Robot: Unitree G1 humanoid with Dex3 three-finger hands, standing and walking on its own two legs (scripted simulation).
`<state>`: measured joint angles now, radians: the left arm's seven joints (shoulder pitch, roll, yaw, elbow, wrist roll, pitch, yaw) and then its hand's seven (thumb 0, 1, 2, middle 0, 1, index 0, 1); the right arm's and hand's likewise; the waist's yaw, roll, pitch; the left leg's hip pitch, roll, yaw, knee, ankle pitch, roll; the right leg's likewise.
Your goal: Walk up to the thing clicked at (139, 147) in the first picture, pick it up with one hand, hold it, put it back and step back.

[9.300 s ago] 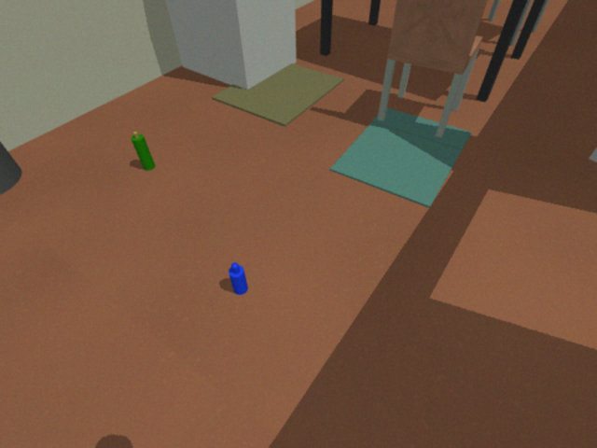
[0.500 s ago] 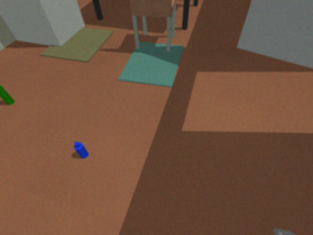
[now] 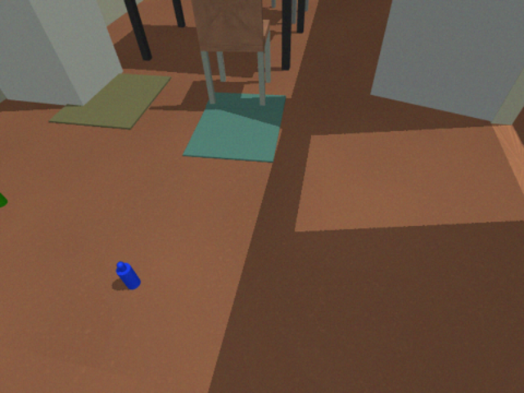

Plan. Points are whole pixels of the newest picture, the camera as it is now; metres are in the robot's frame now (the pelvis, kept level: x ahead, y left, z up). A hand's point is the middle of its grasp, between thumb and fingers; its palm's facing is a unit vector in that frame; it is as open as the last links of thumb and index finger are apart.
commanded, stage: walk up
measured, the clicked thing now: out of the picture +1.24 +1.46 -0.65
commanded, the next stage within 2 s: stand in 0.50 s
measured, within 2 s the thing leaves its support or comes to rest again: neither
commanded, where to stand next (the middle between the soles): +0.07 +0.04 m, yaw +2 degrees
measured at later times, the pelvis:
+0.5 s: pelvis +0.01 +0.00 +0.01, yaw -2 degrees
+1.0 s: pelvis +0.01 +0.00 +0.02, yaw +1 degrees
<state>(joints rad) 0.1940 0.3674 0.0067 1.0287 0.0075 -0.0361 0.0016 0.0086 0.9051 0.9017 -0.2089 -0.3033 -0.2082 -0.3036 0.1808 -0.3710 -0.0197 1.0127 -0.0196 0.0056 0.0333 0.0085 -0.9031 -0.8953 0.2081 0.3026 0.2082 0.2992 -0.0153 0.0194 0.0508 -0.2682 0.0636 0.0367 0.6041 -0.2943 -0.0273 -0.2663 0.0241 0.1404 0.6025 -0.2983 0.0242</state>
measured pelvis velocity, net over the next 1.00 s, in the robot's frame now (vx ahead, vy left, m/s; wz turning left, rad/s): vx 0.01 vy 0.00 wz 0.01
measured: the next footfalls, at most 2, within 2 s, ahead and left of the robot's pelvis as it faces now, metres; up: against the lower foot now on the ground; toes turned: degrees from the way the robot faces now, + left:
none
